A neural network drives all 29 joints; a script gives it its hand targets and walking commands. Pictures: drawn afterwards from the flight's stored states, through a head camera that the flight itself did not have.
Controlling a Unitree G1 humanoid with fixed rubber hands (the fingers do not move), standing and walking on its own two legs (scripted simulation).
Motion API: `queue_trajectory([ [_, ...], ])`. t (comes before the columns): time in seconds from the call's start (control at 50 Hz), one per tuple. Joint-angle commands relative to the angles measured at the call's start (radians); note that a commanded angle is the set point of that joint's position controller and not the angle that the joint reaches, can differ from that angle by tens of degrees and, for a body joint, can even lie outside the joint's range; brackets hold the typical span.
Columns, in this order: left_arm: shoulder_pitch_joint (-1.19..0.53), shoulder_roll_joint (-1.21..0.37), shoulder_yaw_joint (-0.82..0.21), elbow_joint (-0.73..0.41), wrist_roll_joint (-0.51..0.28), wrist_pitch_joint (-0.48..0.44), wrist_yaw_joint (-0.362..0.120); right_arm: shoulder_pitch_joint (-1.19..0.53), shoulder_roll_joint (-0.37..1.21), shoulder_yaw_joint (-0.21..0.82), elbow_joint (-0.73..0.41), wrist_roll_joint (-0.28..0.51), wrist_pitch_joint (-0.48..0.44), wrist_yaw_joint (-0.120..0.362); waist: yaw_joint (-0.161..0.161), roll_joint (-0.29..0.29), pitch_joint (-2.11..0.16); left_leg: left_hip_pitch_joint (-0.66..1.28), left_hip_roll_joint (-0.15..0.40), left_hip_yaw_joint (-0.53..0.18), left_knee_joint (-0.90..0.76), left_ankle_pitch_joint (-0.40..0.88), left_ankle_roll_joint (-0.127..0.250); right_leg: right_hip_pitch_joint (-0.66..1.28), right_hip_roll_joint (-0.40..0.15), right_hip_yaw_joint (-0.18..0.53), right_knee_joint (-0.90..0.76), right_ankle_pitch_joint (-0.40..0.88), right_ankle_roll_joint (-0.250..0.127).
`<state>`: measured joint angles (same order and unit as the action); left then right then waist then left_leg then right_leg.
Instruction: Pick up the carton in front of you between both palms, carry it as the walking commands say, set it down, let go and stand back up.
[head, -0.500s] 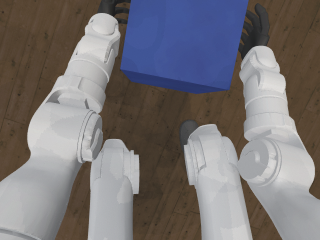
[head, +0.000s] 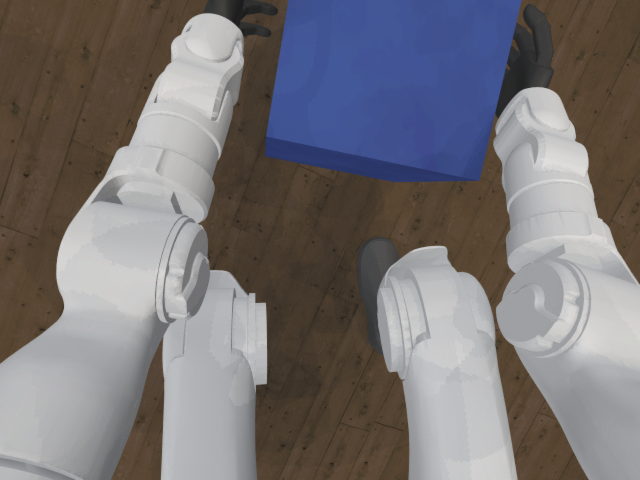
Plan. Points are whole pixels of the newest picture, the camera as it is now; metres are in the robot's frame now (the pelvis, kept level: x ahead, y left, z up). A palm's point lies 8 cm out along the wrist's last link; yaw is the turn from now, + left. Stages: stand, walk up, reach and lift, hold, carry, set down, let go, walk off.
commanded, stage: set down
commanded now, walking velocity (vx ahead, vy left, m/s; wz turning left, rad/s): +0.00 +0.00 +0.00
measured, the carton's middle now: (364, 84) +0.50 -0.10 -0.26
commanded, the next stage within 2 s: let go in 1.36 s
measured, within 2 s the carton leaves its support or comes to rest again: neither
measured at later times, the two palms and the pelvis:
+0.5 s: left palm out of the picture +0.58 +0.09 -0.15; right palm (559, 92) +0.47 -0.27 -0.14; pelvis -0.01 -0.02 +0.00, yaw -1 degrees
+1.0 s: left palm out of the picture +0.58 +0.10 +0.01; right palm out of the picture +0.46 -0.27 +0.02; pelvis +0.01 -0.02 +0.12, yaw +0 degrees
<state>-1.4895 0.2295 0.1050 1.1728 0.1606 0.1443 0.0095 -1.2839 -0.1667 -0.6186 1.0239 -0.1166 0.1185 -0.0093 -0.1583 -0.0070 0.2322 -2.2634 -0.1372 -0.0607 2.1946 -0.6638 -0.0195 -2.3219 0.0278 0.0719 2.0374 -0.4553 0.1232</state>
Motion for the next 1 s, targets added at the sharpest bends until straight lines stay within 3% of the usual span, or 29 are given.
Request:
queue_trajectory([
  [0.0, -0.32, -0.375, -0.102, -0.076, -0.025, -0.036, -0.088, -0.315, 0.428, 0.141, -0.01, 0.029, -0.029, 0.114, -0.015, 0.163, -0.774, 0.269, 0.03, 0.022, -0.272, 0.291, 0.027, 0.448, 0.038, -0.161, -0.029, 0.253, -0.053],
  [0.04, -0.29, -0.137, -0.073, -0.082, -0.036, -0.049, -0.038, -0.213, 0.209, 0.068, 0.036, 0.027, -0.061, 0.057, -0.024, 0.167, -0.789, 0.295, 0.051, 0.019, -0.275, 0.299, 0.012, 0.47, 0.019, -0.168, -0.025, 0.267, -0.038],
  [0.08, -0.26, 0.165, -0.071, -0.092, -0.071, -0.067, 0.037, -0.119, -0.071, 0.027, 0.066, 0.055, -0.11, -0.029, -0.032, 0.17, -0.82, 0.344, 0.077, 0.013, -0.277, 0.307, -0.003, 0.496, -0.003, -0.173, -0.027, 0.287, -0.029],
  [0.1, -0.278, 0.222, -0.094, -0.092, -0.1, -0.068, 0.055, -0.121, -0.128, 0.035, 0.062, 0.083, -0.128, -0.058, -0.043, 0.176, -0.846, 0.367, 0.086, 0.004, -0.274, 0.314, -0.006, 0.506, -0.012, -0.174, -0.03, 0.299, -0.029],
  [0.16, -0.323, 0.234, -0.175, -0.076, -0.198, -0.07, 0.055, -0.146, -0.181, 0.103, 0.072, 0.176, -0.16, -0.087, -0.065, 0.209, -0.897, 0.413, 0.099, -0.014, -0.256, 0.342, -0.007, 0.505, -0.03, -0.166, -0.032, 0.336, -0.042],
  [0.26, -0.357, 0.183, -0.284, -0.125, -0.324, -0.081, 0.03, -0.158, -0.16, 0.227, 0.04, 0.311, -0.174, -0.076, -0.098, 0.224, -1.003, 0.457, 0.115, -0.004, -0.229, 0.378, -0.01, 0.579, -0.04, -0.158, -0.041, 0.418, -0.058],
  [0.38, -0.347, 0.272, -0.237, -0.215, -0.306, -0.064, 0.045, -0.127, -0.191, 0.286, -0.1, 0.381, -0.151, -0.101, -0.073, 0.235, -1.224, 0.572, 0.109, 0.05, -0.227, 0.319, -0.008, 0.739, -0.027, -0.163, -0.077, 0.428, -0.055],
  [0.48, -0.303, 0.325, -0.17, -0.32, -0.261, -0.006, 0.061, -0.064, -0.21, 0.292, -0.294, 0.352, -0.085, -0.157, -0.072, 0.217, -1.417, 0.661, 0.08, 0.105, -0.29, 0.237, -0.001, 0.899, 0.003, -0.192, -0.159, 0.374, -0.052],
  [0.56, -0.238, 0.307, -0.123, -0.254, -0.258, 0.03, 0.042, -0.022, -0.154, 0.265, -0.348, 0.29, -0.033, -0.179, -0.082, 0.152, -1.251, 0.534, 0.066, 0.112, -0.364, 0.142, 0.019, 0.882, 0.016, -0.189, -0.239, 0.286, -0.048],
  [0.7, -0.175, 0.294, -0.053, -0.158, -0.222, 0.01, 0.0, 0.005, -0.072, 0.276, -0.374, 0.249, -0.013, -0.159, -0.059, 0.101, -1.171, 0.467, 0.055, 0.105, -0.466, 0.158, 0.028, 0.878, 0.024, -0.182, -0.329, 0.295, -0.037],
  [0.8, -0.155, 0.292, -0.033, -0.182, -0.185, 0.014, -0.014, 0.058, -0.058, 0.258, -0.396, 0.231, 0.004, -0.148, -0.065, 0.131, -1.241, 0.558, 0.048, 0.108, -0.545, 0.189, 0.023, 0.898, 0.028, -0.193, -0.403, 0.319, -0.036],
  [0.98, -0.119, 0.259, -0.036, -0.343, -0.158, 0.062, -0.025, 0.154, -0.07, 0.226, -0.508, 0.214, 0.042, -0.129, -0.086, 0.232, -1.404, 0.835, 0.034, 0.108, -0.68, 0.337, 0.002, 0.968, 0.042, -0.214, -0.542, 0.424, -0.048],
])
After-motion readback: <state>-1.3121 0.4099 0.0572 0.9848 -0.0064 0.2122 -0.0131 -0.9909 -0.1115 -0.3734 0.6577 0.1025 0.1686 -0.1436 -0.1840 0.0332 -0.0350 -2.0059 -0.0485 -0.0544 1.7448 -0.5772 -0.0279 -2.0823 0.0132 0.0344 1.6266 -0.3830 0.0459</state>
